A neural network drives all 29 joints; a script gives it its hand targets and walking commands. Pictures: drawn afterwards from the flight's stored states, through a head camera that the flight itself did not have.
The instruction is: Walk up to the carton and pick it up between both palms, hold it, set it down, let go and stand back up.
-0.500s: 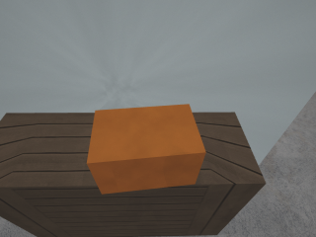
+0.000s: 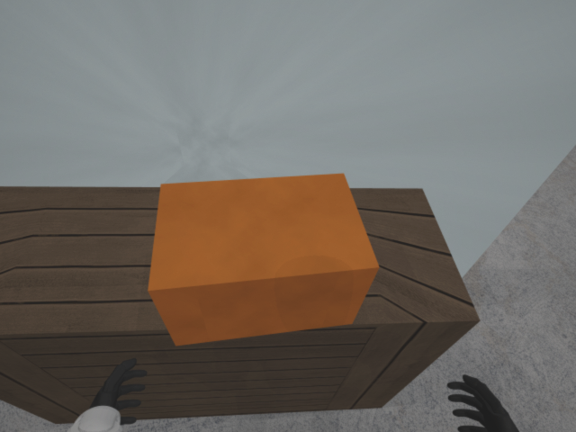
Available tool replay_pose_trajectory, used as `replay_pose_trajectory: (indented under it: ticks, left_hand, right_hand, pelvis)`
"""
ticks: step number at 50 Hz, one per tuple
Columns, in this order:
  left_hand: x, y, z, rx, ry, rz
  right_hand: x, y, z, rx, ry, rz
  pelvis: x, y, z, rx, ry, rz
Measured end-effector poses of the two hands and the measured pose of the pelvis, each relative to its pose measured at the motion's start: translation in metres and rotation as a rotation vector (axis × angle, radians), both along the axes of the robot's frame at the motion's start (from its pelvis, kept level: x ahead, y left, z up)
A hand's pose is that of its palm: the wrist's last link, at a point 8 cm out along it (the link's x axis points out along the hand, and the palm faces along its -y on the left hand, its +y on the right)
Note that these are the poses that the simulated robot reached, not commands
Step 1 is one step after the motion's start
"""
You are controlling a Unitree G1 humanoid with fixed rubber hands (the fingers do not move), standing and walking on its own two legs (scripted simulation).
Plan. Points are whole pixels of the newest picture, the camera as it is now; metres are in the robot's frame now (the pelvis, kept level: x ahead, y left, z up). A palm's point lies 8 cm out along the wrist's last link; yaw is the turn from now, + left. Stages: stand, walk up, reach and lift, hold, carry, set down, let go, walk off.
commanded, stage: reach and lift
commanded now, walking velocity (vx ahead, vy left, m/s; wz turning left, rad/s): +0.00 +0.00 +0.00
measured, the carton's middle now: (261, 257) +0.40 +0.05 -0.01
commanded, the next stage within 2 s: none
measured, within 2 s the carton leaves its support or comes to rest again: neither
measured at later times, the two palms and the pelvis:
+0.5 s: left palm out of the picture +0.15 +0.26 -0.04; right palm out of the picture +0.13 -0.25 -0.04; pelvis -0.01 +0.01 +0.01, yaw -2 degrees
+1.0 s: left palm (79, 427) +0.16 +0.25 +0.00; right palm (507, 407) +0.16 -0.25 +0.01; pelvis -0.01 +0.01 +0.02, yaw -1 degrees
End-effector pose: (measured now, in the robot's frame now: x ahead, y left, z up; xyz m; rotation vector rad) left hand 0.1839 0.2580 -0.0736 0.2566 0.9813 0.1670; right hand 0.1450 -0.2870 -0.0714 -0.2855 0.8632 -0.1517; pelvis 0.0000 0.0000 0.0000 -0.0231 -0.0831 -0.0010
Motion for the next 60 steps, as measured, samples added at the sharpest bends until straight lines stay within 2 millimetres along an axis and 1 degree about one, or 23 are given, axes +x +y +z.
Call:
replay_pose_trajectory:
  ticks: [4,7,13,16,20,26,30,35,41,51,55,60]
  left_hand:
    - [-0.022,0.004,-0.004,-0.015,0.019,0.058]
    - [-0.032,0.01,-0.003,-0.009,0.01,0.092]
    - [-0.031,0.013,0.01,0.0,-0.074,0.088]
    - [-0.027,0.01,0.019,-0.01,-0.119,0.074]
    - [-0.026,0.005,0.03,-0.02,-0.168,0.05]
    - [-0.033,0.006,0.039,-0.031,-0.207,0.058]
    - [-0.037,0.005,0.045,-0.042,-0.246,0.066]
    - [-0.036,0.001,0.052,-0.063,-0.314,0.074]
    - [-0.031,-0.002,0.06,-0.084,-0.391,0.082]
    - [-0.026,-0.006,0.076,-0.093,-0.509,0.097]
    - [-0.022,-0.008,0.079,-0.106,-0.54,0.103]
    - [-0.013,-0.012,0.088,-0.105,-0.607,0.09]
  right_hand:
    - [-0.005,-0.011,0.014,-0.037,-0.025,0.005]
    - [-0.004,-0.011,0.022,-0.036,-0.043,0.024]
    - [-0.001,0.008,0.027,0.011,-0.068,0.046]
    - [-0.004,0.019,0.027,0.045,-0.094,0.035]
    - [-0.01,0.029,0.03,0.07,-0.144,0.018]
    - [-0.021,0.035,0.036,0.084,-0.187,0.02]
    - [-0.022,0.036,0.045,0.091,-0.22,0.033]
    - [-0.013,0.038,0.057,0.11,-0.266,0.055]
    - [0.002,0.04,0.071,0.132,-0.329,0.06]
    - [0.018,0.032,0.086,0.164,-0.409,0.051]
    - [0.025,0.036,0.092,0.185,-0.443,0.064]
    - [0.034,0.044,0.097,0.216,-0.488,0.076]
  pelvis:
    - [0.006,0.0,0.003,0.009,-0.019,-0.007]
    - [0.005,-0.001,0.005,0.013,-0.027,-0.013]
    - [-0.002,-0.002,0.008,0.014,-0.03,-0.011]
    - [-0.005,-0.001,0.01,0.014,-0.027,-0.011]
    - [-0.009,0.002,0.012,0.015,-0.026,-0.019]
    - [-0.014,0.008,0.014,0.02,-0.027,-0.031]
    - [-0.018,0.012,0.015,0.023,-0.023,-0.037]
    - [-0.022,0.015,0.015,0.024,-0.009,-0.038]
    - [-0.022,0.016,0.015,0.024,0.008,-0.033]
    - [-0.01,0.013,0.016,0.021,0.014,-0.022]
    - [-0.005,0.011,0.016,0.021,0.014,-0.022]
    - [0.002,0.007,0.016,0.019,0.017,-0.019]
